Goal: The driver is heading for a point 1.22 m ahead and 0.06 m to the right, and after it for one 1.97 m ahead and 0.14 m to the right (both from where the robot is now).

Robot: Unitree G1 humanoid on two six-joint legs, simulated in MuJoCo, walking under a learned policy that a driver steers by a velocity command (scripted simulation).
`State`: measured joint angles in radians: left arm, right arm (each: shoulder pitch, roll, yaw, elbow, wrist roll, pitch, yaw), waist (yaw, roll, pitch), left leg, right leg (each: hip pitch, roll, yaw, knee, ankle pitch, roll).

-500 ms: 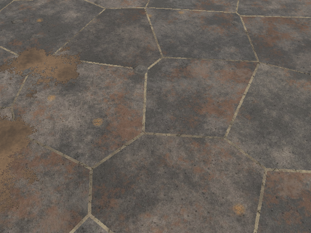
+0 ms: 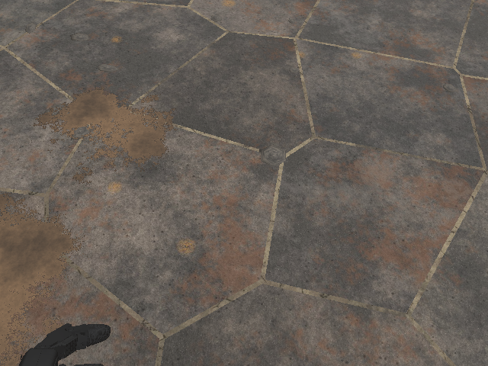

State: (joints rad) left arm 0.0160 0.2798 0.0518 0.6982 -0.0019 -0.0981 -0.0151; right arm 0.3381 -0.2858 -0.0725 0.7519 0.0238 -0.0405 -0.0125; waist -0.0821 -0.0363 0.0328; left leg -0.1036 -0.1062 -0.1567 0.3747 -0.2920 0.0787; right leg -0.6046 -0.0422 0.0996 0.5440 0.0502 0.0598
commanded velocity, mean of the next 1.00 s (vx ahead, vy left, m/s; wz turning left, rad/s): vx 0.50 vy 0.00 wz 0.14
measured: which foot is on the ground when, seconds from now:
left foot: down 0.00-0.10, up 0.12-0.58, down 0.60-1.00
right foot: up 0.00-0.08, down 0.10-0.62, up 0.64-1.00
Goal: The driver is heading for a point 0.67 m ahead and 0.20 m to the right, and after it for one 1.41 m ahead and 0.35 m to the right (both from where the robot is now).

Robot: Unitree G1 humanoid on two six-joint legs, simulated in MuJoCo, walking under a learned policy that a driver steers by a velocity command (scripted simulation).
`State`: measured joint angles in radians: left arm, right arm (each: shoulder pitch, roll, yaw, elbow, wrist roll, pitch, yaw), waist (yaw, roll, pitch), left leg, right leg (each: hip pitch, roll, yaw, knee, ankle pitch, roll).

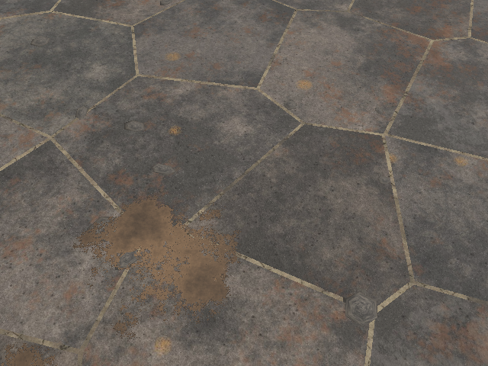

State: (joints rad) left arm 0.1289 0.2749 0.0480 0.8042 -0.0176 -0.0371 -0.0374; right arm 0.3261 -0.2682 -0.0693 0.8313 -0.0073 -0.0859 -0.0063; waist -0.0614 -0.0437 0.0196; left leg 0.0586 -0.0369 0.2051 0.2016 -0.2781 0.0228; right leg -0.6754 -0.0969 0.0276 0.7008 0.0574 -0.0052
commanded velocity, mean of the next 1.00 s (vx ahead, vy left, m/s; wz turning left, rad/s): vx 0.47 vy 0.00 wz -0.56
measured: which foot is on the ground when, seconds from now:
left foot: down 0.00-0.14, up 0.16-0.58, down 0.60-1.00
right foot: up 0.00-0.10, down 0.12-0.62, up 0.64-1.00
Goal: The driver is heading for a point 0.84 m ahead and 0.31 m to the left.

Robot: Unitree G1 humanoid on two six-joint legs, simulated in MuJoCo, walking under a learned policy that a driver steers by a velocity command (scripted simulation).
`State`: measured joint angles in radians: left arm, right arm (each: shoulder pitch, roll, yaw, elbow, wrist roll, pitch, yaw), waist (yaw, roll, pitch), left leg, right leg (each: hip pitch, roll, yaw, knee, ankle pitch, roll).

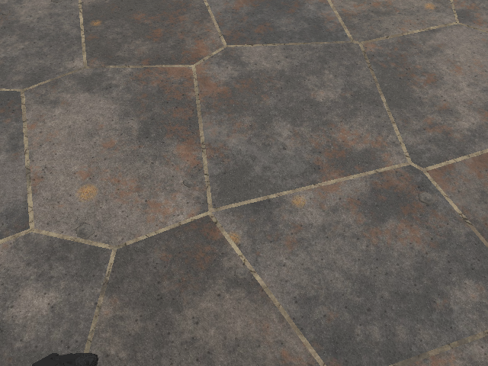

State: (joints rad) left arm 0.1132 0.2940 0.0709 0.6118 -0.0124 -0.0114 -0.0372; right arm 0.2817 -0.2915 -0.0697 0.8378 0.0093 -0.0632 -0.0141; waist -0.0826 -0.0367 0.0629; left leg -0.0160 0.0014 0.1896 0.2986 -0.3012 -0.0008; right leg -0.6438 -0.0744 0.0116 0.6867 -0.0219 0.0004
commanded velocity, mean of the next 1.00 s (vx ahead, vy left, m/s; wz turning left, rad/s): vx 0.06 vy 0.00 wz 0.34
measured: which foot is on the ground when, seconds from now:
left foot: down 0.00-0.08, up 0.10-0.50, down 0.52-1.00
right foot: up 0.00-0.06, down 0.08-0.52, up 0.54-1.00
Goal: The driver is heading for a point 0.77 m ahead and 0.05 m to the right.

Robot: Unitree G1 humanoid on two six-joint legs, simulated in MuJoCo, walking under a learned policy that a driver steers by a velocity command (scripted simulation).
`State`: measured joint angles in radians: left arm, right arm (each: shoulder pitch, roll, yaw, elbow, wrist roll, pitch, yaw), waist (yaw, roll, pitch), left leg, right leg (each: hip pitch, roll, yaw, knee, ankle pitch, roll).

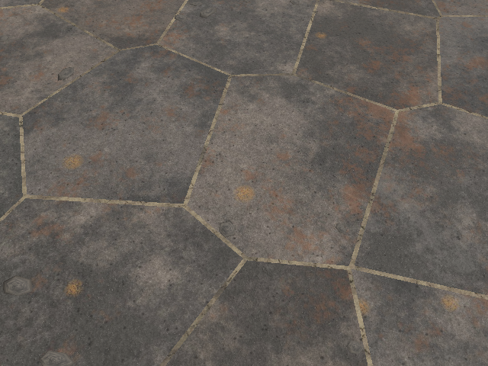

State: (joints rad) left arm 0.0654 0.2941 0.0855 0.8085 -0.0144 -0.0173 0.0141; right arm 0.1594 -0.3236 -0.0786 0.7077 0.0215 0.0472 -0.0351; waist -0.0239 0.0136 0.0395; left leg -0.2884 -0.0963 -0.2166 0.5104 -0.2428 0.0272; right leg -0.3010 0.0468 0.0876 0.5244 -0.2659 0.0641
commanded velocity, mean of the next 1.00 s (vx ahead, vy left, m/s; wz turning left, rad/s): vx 0.35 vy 0.00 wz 0.07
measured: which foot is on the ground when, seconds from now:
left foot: down 0.00-0.02, up 0.04-0.44, down 0.46-0.96, up 0.98-1.00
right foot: up 0.00-0.00, down 0.02-0.46, up 0.48-0.92, down 0.94-1.00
